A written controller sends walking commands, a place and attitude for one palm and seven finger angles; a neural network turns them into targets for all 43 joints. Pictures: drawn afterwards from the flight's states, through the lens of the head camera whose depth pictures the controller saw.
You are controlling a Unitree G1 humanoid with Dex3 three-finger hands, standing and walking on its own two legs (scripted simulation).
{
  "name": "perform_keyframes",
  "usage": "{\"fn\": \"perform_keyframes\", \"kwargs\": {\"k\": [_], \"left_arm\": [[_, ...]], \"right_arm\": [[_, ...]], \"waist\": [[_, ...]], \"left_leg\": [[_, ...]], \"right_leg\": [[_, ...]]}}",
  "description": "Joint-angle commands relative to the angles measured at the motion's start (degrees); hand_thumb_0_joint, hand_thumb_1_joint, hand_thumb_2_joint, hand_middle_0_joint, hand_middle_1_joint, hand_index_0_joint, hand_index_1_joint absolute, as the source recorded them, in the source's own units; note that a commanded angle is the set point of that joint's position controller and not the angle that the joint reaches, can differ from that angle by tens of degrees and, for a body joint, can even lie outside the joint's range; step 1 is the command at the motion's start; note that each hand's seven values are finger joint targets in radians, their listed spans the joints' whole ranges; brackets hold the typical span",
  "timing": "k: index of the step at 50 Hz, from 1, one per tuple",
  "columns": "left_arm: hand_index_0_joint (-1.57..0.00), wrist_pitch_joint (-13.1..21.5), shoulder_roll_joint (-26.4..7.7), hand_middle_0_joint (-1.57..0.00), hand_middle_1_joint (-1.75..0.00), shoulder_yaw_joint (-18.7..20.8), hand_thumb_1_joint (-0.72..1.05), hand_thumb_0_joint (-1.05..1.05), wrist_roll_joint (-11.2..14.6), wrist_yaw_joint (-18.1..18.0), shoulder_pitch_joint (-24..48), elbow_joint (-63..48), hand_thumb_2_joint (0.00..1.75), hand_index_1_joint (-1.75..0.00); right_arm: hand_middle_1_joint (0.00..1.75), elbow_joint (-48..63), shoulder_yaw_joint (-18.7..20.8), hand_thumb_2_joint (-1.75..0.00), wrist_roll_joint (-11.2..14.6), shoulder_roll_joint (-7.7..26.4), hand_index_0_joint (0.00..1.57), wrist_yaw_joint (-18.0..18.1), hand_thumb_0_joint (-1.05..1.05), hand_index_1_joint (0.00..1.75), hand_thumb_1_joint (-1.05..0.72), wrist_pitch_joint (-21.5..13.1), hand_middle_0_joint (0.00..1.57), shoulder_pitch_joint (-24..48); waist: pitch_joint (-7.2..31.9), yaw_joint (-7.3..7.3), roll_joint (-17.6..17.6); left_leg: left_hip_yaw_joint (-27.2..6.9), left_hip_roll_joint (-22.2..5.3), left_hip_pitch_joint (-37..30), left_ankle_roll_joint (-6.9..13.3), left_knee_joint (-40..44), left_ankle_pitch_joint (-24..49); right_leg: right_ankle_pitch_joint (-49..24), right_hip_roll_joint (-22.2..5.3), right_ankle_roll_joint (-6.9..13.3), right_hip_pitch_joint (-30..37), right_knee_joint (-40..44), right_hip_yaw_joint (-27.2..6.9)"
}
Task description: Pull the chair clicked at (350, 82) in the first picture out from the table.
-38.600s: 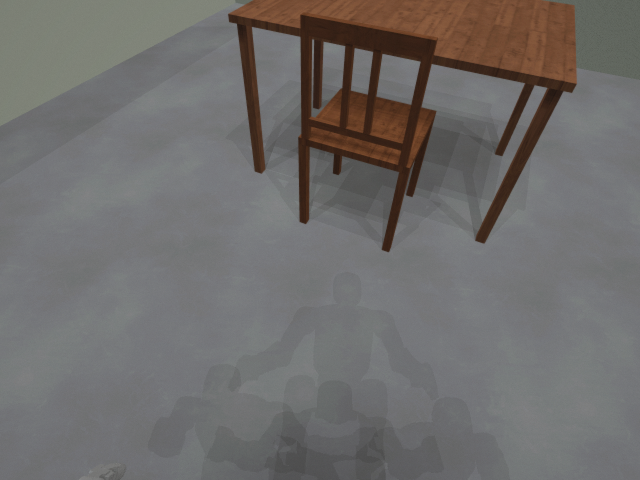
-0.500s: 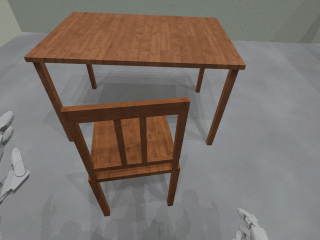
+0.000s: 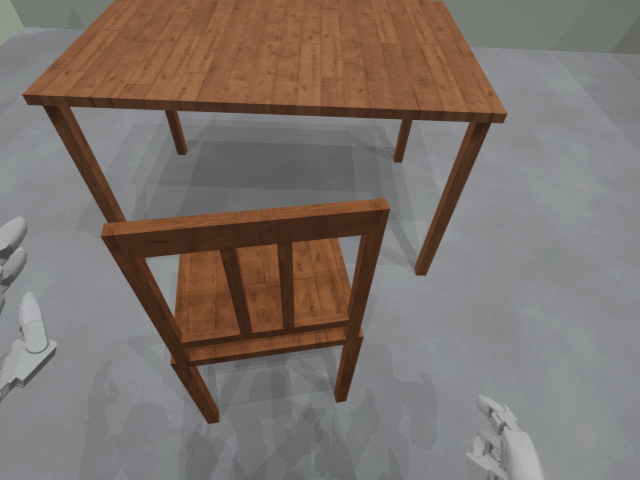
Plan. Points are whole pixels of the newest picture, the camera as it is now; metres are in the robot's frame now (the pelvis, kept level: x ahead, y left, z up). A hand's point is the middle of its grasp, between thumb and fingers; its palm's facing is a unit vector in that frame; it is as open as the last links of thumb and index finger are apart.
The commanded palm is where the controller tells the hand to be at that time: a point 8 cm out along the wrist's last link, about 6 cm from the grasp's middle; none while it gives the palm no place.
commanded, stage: stop stepping back and stand still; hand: left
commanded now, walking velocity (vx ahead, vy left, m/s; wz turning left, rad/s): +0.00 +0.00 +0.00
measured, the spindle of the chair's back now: (238, 293) +0.43 +0.17 -0.11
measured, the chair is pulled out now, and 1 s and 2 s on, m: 0.30 0.30 0.30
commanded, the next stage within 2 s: let the arm hang, fingers relaxed in 0.24 s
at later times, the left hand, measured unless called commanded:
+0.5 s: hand (134, 447) +0.17 +0.25 -0.07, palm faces +0.14 -0.92 -0.37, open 7.4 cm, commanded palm none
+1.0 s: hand out of the picture -0.03 +0.16 -0.17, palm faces -0.01 -0.98 -0.21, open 7.3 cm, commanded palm none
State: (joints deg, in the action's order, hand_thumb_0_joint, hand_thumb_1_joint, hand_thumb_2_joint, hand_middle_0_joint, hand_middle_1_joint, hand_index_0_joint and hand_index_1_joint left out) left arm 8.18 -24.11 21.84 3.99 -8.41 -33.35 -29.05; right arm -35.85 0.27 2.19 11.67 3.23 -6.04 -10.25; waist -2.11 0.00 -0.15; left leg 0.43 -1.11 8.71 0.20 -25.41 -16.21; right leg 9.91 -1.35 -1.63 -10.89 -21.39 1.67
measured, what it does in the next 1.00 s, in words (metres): stands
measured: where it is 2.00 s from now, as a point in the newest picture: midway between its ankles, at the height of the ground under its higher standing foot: outside the picture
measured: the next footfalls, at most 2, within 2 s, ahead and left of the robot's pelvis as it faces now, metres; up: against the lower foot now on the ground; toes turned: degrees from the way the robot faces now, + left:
none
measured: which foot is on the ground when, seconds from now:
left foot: down 0.00-1.00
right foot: down 0.00-1.00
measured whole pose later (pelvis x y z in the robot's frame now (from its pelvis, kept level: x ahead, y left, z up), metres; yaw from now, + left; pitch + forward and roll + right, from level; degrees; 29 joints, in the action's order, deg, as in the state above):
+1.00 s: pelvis -0.01 -0.02 +0.00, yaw +0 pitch -1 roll +0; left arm -0.9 -9.6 -1.4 -0.3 -1.7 -18.3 62.6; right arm -61.3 -0.4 -1.0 8.1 1.3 0.7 -21.8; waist -3.1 0.4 1.5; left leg 0.5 -1.7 9.6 -0.7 -26.2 -15.5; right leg 10.4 -0.8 -0.2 -12.9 -24.5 1.7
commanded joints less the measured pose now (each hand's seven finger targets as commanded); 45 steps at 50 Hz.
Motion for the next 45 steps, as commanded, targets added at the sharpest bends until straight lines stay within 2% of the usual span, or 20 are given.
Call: {"fn": "perform_keyframes", "kwargs": {"k": [1, 9, 16, 17, 18, 19, 20, 22, 24, 26, 27, 29, 31, 32, 33, 34, 35, 37, 39, 45], "left_arm": [[-0.20, 3.4, -9.6, -0.20, -0.30, 7.7, 0.90, 0.00, 0.2, -1.3, 0.4, -11.9, 0.90, -0.30], [-0.20, 3.3, -9.8, -0.20, -0.30, 7.7, 0.90, 0.00, 0.2, -1.3, 0.6, -12.4, 0.90, -0.30], [-0.20, 2.8, -9.2, -0.20, -0.30, 7.0, 0.90, 0.00, 0.3, -1.1, 1.4, -10.3, 0.90, -0.30], [-0.20, -3.4, 2.3, -0.20, -0.30, -16.2, 0.90, 0.00, -7.5, 6.2, 5.7, 34.2, 0.90, -0.30], [-0.20, -6.6, 5.5, -0.20, -0.30, -14.8, 0.90, 0.00, -6.1, 7.7, 4.7, 37.5, 0.90, -0.30], [-0.20, -7.5, 6.3, -0.20, -0.30, -16.1, 0.90, 0.00, -5.5, 8.0, 6.8, 39.5, 0.90, -0.30], [-0.20, -7.8, 6.7, -0.20, -0.30, -16.9, 0.90, 0.00, -5.8, 7.9, 9.6, 42.3, 0.90, -0.30], [-0.20, -8.1, 5.1, -0.20, -0.30, -17.8, 0.90, 0.00, -5.8, 7.6, 13.2, 48.6, 0.90, -0.30], [-0.20, -8.3, 4.6, -0.20, -0.30, -18.4, 0.90, 0.00, -5.7, 7.3, 15.5, 55.8, 0.90, -0.30], [-0.20, -8.7, 4.1, -0.20, -0.30, -19.4, 0.90, 0.00, -5.5, 7.1, 17.1, 62.8, 0.90, -0.30], [-0.20, -8.6, 4.0, -0.20, -0.30, -19.9, 0.90, 0.00, -5.3, 7.0, 16.8, 66.2, 0.90, -0.30], [-0.20, -8.2, 4.1, -0.20, -0.30, -20.5, 0.90, 0.00, -4.9, 6.9, 16.7, 72.1, 0.90, -0.30], [-0.20, -8.0, 4.7, -0.20, -0.30, -20.9, 0.90, 0.00, -4.8, 6.9, 16.1, 76.6, 0.90, -0.30], [-0.20, -8.0, 6.9, -0.20, -0.30, -20.0, 0.90, 0.00, -5.0, 6.7, 15.2, 77.7, 0.90, -0.30], [-0.20, -8.1, 6.6, -0.20, -0.30, -20.4, 0.90, 0.00, -4.8, 6.7, 15.0, 79.1, 0.90, -0.30], [-0.20, -8.0, 6.8, -0.20, -0.30, -20.6, 0.90, 0.00, -4.8, 6.7, 14.9, 80.4, 0.90, -0.30], [-0.20, -8.0, 6.8, -0.20, -0.30, -20.9, 0.90, 0.00, -4.8, 6.8, 15.4, 81.4, 0.90, -0.30], [-0.20, -8.0, 7.4, -0.20, -0.30, -21.3, 0.90, 0.00, -4.7, 6.8, 15.0, 83.3, 0.90, -0.30], [-0.20, -7.9, 7.7, -0.20, -0.30, -21.6, 0.90, 0.00, -4.5, 6.7, 14.2, 85.0, 0.90, -0.30], [-0.20, -8.0, 8.5, -0.20, -0.30, -22.3, 0.90, 0.00, -4.3, 6.4, 13.4, 88.5, 0.90, -0.30]], "right_arm": [[0.30, 8.8, 2.9, -0.90, 0.2, 7.4, 0.20, 0.9, 0.00, 0.30, -0.90, -2.4, 0.20, 4.4], [0.30, 9.1, 3.1, -0.90, 0.2, 7.7, 0.20, 0.8, 0.00, 0.30, -0.90, -1.8, 0.20, 4.5], [0.30, 9.2, 2.8, -0.90, 0.2, 7.5, 0.20, 0.9, 0.00, 0.30, -0.90, -1.4, 0.20, 4.5], [0.30, -3.4, 4.3, -0.90, -1.9, 13.0, 0.20, -4.6, 0.00, 0.30, -0.90, -3.2, 0.20, 2.8], [0.30, -4.3, 3.5, -0.90, -2.2, 8.9, 0.20, -4.5, 0.00, 0.30, -0.90, 0.4, 0.20, -1.9], [0.30, -3.3, 2.7, -0.90, -2.5, 8.2, 0.20, -4.3, 0.00, 0.30, -0.90, 2.0, 0.20, -1.9], [0.30, -2.7, 2.4, -0.90, -3.0, 7.4, 0.20, -4.1, 0.00, 0.30, -0.90, 2.8, 0.20, -1.6], [0.30, -2.6, 2.2, -0.90, -3.7, 8.8, 0.20, -4.1, 0.00, 0.30, -0.90, 4.1, 0.20, -1.4], [0.30, -4.1, 2.1, -0.90, -3.8, 9.1, 0.20, -3.6, 0.00, 0.30, -0.90, 4.9, 0.20, -1.6], [0.30, -6.3, 1.6, -0.90, -3.7, 8.5, 0.20, -3.3, 0.00, 0.30, -0.90, 5.3, 0.20, -1.4], [0.30, -7.7, 1.3, -0.90, -3.6, 8.1, 0.20, -3.2, 0.00, 0.30, -0.90, 5.2, 0.20, -1.7], [0.30, -10.5, 0.8, -0.90, -3.3, 7.1, 0.20, -2.8, 0.00, 0.30, -0.90, 5.2, 0.20, -2.9], [0.30, -12.8, 0.6, -0.90, -3.1, 5.9, 0.20, -2.5, 0.00, 0.30, -0.90, 5.4, 0.20, -4.5], [0.30, -13.6, 0.9, -0.90, -3.5, 4.7, 0.20, -2.1, 0.00, 0.30, -0.90, 5.4, 0.20, -6.3], [0.30, -14.5, 0.8, -0.90, -3.5, 4.2, 0.20, -2.1, 0.00, 0.30, -0.90, 5.6, 0.20, -6.7], [0.30, -15.2, 0.9, -0.90, -3.3, 3.6, 0.20, -2.0, 0.00, 0.30, -0.90, 5.7, 0.20, -7.5], [0.30, -15.9, 1.0, -0.90, -3.2, 3.6, 0.20, -1.9, 0.00, 0.30, -0.90, 5.9, 0.20, -8.5], [0.30, -17.5, 1.0, -0.90, -3.2, 3.6, 0.20, -1.9, 0.00, 0.30, -0.90, 5.8, 0.20, -10.7], [0.30, -19.0, 0.9, -0.90, -3.2, 3.2, 0.20, -1.8, 0.00, 0.30, -0.90, 5.7, 0.20, -12.2], [0.30, -22.1, 0.4, -0.90, -3.0, 2.0, 0.20, -1.5, 0.00, 0.30, -0.90, 5.8, 0.20, -14.7]], "waist": [[8.8, -0.13, 4.5], [9.2, -0.26, 4.1], [6.5, -0.15, 3.9], [0.9, 2.87, 3.0], [8.3, 1.57, 0.7], [8.0, 1.29, 0.8], [5.8, 0.91, -1.5], [4.0, 0.25, -5.9], [5.1, -0.12, -6.6], [2.7, -0.60, -0.8], [3.1, -0.81, 1.9], [3.4, -0.53, 5.6], [1.3, -0.35, 6.3], [3.4, -0.23, 9.8], [3.0, -0.32, 10.5], [2.0, -0.29, 8.6], [1.0, -0.10, 4.6], [1.5, 0.21, 2.3], [2.1, 0.20, 2.1], [-1.4, 0.25, -0.4]], "left_leg": [[-4.4, -5.9, 0.2, 0.9, 3.6, 19.5], [-4.6, -6.1, -0.5, 0.9, 3.7, 20.5], [-4.6, -5.8, 2.4, 0.9, 5.4, 13.9], [-5.9, -5.4, 6.9, 1.7, -3.7, 24.7], [-5.5, -5.1, 5.4, 1.6, -3.7, 23.2], [-7.8, -6.2, 7.2, 2.5, -2.2, 16.0], [-9.0, -5.8, 9.2, 3.2, -1.7, 12.2], [-9.8, -4.7, 11.2, 3.6, -1.2, 11.7], [-9.4, -4.2, 8.0, 3.4, -0.9, 14.9], [-8.2, -3.7, 7.7, 3.1, 0.9, 14.0], [-7.7, -3.6, 6.7, 3.0, 1.5, 12.9], [-6.6, -3.6, 4.6, 2.6, 2.4, 10.7], [-5.8, -3.6, 4.6, 2.5, 3.4, 6.8], [-5.8, -3.8, 3.9, 2.7, 3.6, 5.8], [-5.6, -3.8, 4.1, 2.7, 4.0, 4.5], [-5.6, -3.9, 4.6, 2.6, 4.2, 3.0], [-6.2, -4.0, 4.9, 2.8, 4.4, 2.2], [-5.7, -4.1, 3.9, 2.7, 4.3, 1.8], [-5.2, -4.3, 2.8, 2.7, 4.3, 3.7], [-4.7, -4.1, 3.4, 2.7, 4.8, 4.3]], "right_leg": [[-18.6, -5.3, 2.7, 7.3, 0.1, -3.8], [-17.9, -5.0, 2.6, 7.4, 0.1, -3.4], [-13.5, -4.9, 2.3, 6.6, 1.7, -3.4], [-18.5, -5.6, 2.3, -4.5, -9.0, 0.2], [-11.5, -5.0, 2.0, -3.1, -7.2, -1.4], [-2.2, -4.7, 2.1, -5.0, -7.6, -0.8], [-0.2, -4.1, 2.0, -5.3, -7.0, -0.9], [-2.4, -4.3, 3.0, -3.1, -6.8, -2.5], [-6.3, -4.5, 3.7, -1.5, -5.9, -3.6], [-5.7, -4.1, 3.7, -1.0, -4.6, -4.1], [-5.1, -4.0, 3.6, -0.3, -3.7, -4.7], [-4.2, -4.0, 3.6, 0.3, -2.0, -5.4], [-2.5, -4.0, 3.8, -0.3, -0.1, -5.4], [-2.1, -3.6, 3.9, 0.8, 0.1, -5.1], [-1.6, -3.6, 3.9, 0.8, 0.4, -4.7], [-0.8, -3.6, 4.0, 0.4, 1.1, -4.8], [-0.6, -3.5, 4.0, 0.1, 1.9, -4.5], [0.2, -3.9, 4.0, -0.3, 2.2, -4.9], [-0.7, -4.1, 4.1, -0.2, 2.2, -4.8], [-0.4, -4.0, 4.5, -1.5, 2.6, -4.8]]}}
